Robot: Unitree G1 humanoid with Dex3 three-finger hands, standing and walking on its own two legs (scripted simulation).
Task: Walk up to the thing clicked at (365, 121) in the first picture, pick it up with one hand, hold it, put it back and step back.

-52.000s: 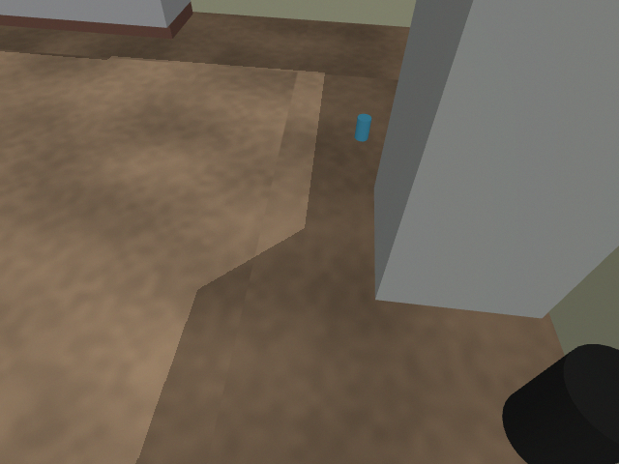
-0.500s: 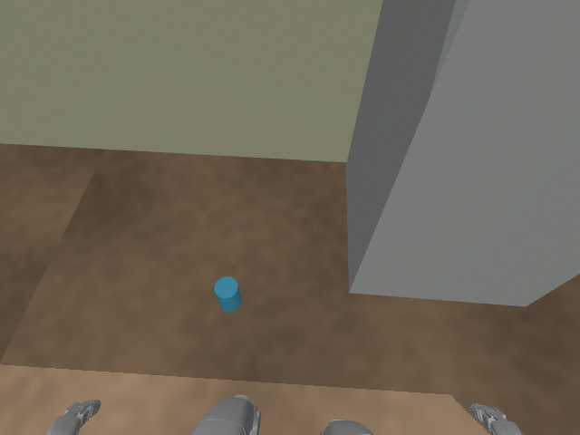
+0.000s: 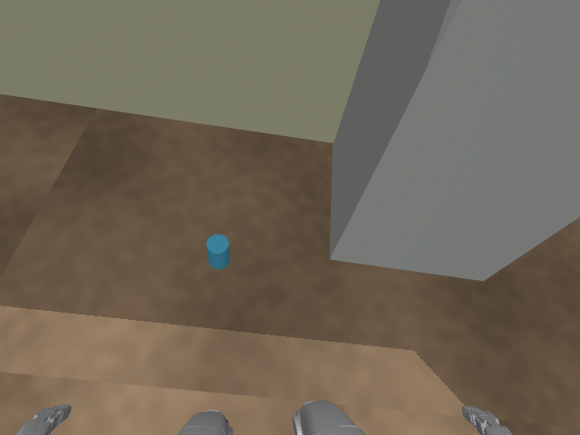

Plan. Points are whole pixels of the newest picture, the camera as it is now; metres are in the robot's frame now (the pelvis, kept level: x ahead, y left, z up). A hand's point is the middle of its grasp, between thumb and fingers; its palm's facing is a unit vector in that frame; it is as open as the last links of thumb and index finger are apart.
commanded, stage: step back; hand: left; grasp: from the side
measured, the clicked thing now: (218, 252) +0.70 +0.19 -0.70
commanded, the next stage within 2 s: stand in 1.86 s
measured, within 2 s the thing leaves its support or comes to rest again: neither
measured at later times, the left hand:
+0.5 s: hand out of the picture -0.06 +0.21 -0.13, palm faces +0.03 -0.89 -0.45, open 7.4 cm
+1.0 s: hand out of the picture -0.30 +0.16 -0.16, palm faces +0.04 -0.92 -0.40, open 7.4 cm
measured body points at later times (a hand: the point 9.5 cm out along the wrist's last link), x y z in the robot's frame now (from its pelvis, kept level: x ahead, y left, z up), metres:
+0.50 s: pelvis -0.17 -0.07 -0.01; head -0.11 -0.09 +0.44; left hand -0.06 +0.25 -0.10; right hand -0.11 -0.39 -0.14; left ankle -0.21 +0.07 -0.69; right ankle -0.10 -0.16 -0.73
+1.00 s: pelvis -0.31 -0.11 -0.02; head -0.30 -0.12 +0.43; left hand -0.30 +0.20 -0.13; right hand -0.16 -0.43 -0.12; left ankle -0.25 +0.04 -0.72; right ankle -0.33 -0.24 -0.73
